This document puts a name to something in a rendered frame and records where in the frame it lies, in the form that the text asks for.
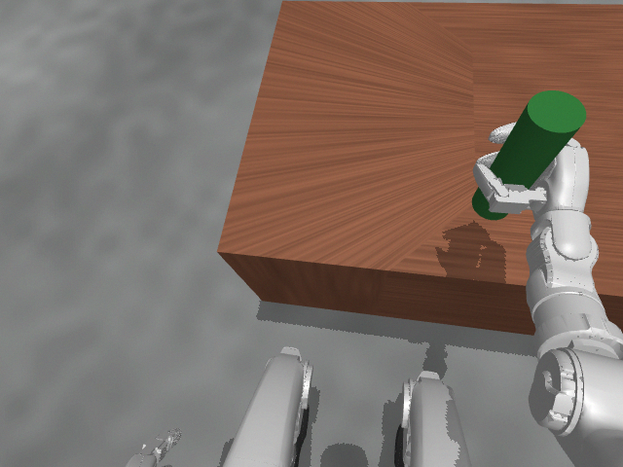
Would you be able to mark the left robot hand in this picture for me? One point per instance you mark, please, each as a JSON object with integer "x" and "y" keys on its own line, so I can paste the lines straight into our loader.
{"x": 155, "y": 448}

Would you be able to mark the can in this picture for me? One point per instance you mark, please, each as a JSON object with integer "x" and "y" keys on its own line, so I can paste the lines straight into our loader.
{"x": 547, "y": 124}

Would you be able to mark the left robot foot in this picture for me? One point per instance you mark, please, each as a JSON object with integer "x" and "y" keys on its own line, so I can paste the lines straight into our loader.
{"x": 301, "y": 438}

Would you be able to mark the right robot arm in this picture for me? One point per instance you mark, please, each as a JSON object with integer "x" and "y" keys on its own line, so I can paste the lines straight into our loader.
{"x": 577, "y": 390}

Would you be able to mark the right robot hand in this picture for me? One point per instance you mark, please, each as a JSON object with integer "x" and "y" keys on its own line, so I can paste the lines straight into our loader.
{"x": 564, "y": 184}

